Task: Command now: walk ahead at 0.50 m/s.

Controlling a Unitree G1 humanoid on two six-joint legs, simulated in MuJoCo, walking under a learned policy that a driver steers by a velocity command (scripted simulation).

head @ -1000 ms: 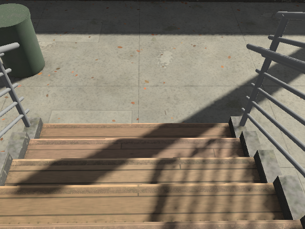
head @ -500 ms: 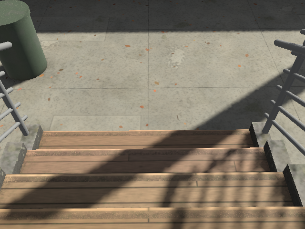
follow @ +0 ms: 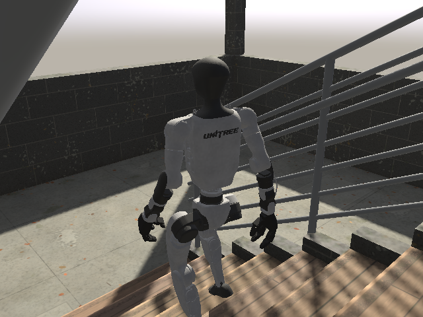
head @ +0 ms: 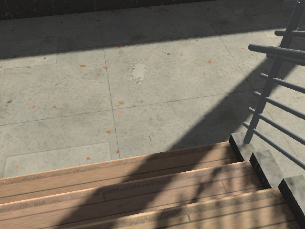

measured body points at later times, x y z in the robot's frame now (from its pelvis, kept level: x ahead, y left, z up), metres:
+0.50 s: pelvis +0.30 -0.03 -0.15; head +0.30 -0.03 +0.30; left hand +0.30 +0.22 -0.29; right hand +0.30 -0.27 -0.30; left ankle +0.31 +0.11 -0.77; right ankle +0.29 -0.12 -0.88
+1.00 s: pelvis +0.54 +0.05 -0.32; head +0.55 +0.05 +0.13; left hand +0.61 +0.27 -0.46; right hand +0.55 -0.19 -0.47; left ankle +0.58 +0.11 -1.05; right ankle +0.56 -0.11 -0.92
